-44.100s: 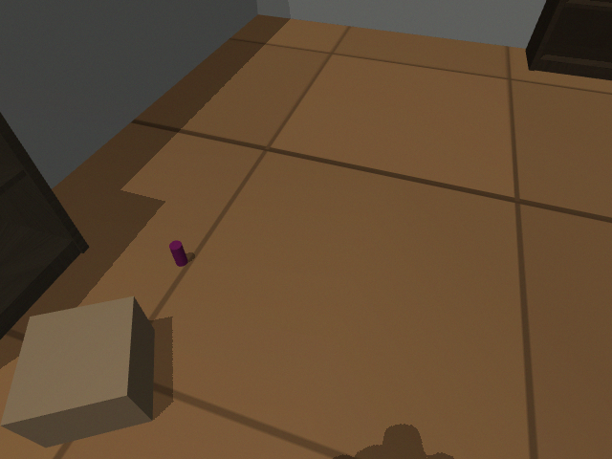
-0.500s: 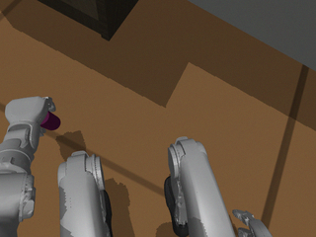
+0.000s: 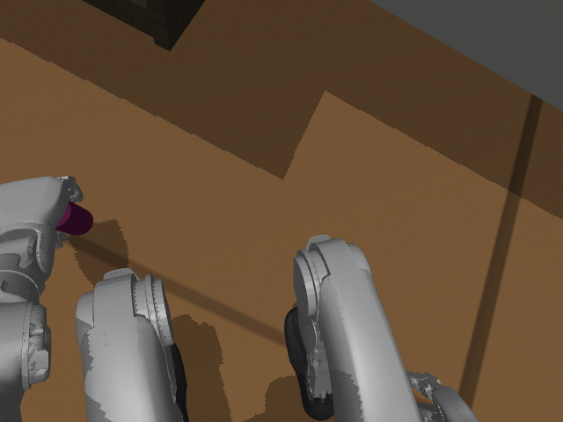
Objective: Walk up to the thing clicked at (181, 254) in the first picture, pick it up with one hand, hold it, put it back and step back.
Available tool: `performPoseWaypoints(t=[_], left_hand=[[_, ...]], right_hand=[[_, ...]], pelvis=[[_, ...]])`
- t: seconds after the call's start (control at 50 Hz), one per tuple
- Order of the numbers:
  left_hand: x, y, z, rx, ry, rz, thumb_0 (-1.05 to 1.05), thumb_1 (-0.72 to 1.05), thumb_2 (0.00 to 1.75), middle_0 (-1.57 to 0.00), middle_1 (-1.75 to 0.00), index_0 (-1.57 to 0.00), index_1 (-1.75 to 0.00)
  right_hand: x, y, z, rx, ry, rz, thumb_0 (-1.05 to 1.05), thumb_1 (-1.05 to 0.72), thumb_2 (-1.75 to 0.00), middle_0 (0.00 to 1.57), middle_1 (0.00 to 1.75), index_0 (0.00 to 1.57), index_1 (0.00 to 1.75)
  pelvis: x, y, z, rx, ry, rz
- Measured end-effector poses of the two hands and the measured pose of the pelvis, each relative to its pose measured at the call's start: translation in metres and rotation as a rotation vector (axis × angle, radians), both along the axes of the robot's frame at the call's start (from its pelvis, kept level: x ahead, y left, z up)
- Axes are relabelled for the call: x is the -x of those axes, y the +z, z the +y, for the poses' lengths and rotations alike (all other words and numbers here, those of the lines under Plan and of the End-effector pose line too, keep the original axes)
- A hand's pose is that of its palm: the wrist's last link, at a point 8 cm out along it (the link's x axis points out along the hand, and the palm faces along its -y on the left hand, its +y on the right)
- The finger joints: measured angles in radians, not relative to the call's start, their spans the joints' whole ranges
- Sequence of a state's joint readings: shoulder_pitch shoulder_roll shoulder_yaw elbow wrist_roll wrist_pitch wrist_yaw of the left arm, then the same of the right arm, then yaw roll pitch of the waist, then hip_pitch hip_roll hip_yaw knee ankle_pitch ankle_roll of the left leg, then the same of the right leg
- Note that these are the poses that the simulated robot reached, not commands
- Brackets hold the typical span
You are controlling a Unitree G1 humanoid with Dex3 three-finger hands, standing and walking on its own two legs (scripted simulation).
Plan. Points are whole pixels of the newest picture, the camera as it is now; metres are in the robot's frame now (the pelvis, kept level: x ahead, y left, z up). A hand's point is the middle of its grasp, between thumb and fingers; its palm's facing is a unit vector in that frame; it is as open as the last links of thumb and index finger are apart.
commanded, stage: rest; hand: left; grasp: from above
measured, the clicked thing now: (66, 216) +0.43 +0.27 -0.21
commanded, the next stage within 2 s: open in 0.86 s
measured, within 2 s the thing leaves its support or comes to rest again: rests again in 0.56 s
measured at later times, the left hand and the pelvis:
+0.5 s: hand (62, 228) +0.42 +0.27 -0.22, palm faces -0.45 -0.11 -0.89, open 7.8 cm; pelvis +0.00 +0.00 -0.02, yaw -2 degrees
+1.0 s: hand (61, 228) +0.42 +0.28 -0.23, palm faces -0.44 -0.13 -0.89, open 7.8 cm; pelvis +0.01 +0.01 -0.03, yaw -4 degrees
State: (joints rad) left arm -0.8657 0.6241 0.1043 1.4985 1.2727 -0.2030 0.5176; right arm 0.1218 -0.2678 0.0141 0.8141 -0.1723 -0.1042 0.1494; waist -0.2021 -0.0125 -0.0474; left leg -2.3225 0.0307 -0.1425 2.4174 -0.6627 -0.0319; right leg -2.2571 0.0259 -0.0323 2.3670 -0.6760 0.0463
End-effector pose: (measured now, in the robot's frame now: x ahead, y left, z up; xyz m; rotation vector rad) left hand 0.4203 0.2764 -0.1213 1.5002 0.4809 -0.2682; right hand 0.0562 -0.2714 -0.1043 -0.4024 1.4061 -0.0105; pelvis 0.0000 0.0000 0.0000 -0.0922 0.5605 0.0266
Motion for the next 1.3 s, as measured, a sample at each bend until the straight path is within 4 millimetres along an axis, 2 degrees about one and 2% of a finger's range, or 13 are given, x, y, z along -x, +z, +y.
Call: performPoseWaypoints(t=[0.48,0.7,1.0,1.12,1.3], left_hand=[[-0.003,-0.042,0.001,0.038,0.024,-0.006,0.05,0.30,0.48,-0.97,-0.50,-0.81,-0.46],[-0.006,-0.052,0.003,0.045,0.040,-0.016,0.05,0.30,0.48,-0.99,-0.50,-0.81,-0.46],[-0.006,-0.052,0.007,0.055,0.031,-0.012,0.05,0.30,0.48,-1.00,-0.50,-0.82,-0.46],[-0.007,-0.055,0.007,0.049,0.015,-0.013,0.03,0.28,0.50,-0.87,-0.53,-0.77,-0.49],[-0.008,-0.061,0.004,0.047,0.016,-0.029,0.01,0.07,0.62,-0.60,-0.62,-0.59,-0.60]], right_hand=[[0.008,-0.006,-0.005,0.005,0.072,0.044,0.00,-0.91,-0.90,0.20,0.30,0.20,0.30],[0.013,-0.008,0.001,-0.014,0.090,0.057,0.00,-0.91,-0.90,0.20,0.30,0.20,0.30],[0.015,-0.007,0.010,-0.039,0.125,0.060,0.00,-0.91,-0.90,0.20,0.30,0.20,0.30],[0.013,-0.006,0.013,-0.044,0.144,0.057,0.00,-0.91,-0.90,0.20,0.30,0.20,0.30],[0.013,-0.005,0.014,-0.056,0.157,0.065,0.00,-0.90,-0.90,0.20,0.30,0.20,0.30]], pelvis=[[-0.005,-0.022,0.001,0.026,-0.022,-0.037],[-0.006,-0.028,0.004,0.043,-0.030,-0.050],[-0.006,-0.030,0.006,0.057,-0.036,-0.063],[-0.006,-0.031,0.007,0.061,-0.038,-0.067],[-0.006,-0.031,0.007,0.064,-0.039,-0.067]])
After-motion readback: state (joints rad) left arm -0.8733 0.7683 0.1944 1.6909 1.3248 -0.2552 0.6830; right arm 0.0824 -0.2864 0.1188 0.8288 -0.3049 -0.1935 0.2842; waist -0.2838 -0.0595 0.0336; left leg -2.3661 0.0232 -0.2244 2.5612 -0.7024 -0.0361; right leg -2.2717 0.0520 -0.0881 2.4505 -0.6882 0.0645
